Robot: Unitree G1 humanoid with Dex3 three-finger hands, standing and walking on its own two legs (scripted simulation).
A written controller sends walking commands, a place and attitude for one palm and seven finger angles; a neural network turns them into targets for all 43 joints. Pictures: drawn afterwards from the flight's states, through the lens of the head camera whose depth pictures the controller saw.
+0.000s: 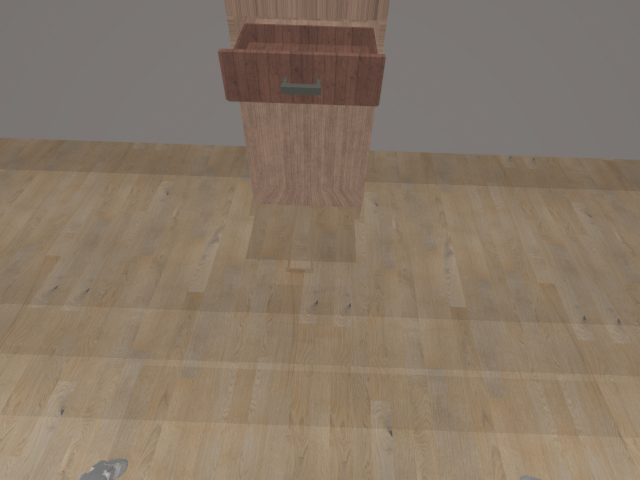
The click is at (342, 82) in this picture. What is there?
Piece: drawer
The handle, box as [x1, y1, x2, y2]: [280, 77, 320, 94]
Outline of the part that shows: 280,86 281,93 320,94 320,85 318,78 316,84 289,84 286,82 286,77 284,77 283,82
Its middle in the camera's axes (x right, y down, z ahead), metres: -0.06 -0.42 +1.07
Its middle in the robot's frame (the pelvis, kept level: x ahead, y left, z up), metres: +1.08 +0.11 -0.04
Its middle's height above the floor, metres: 0.73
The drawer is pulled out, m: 0.26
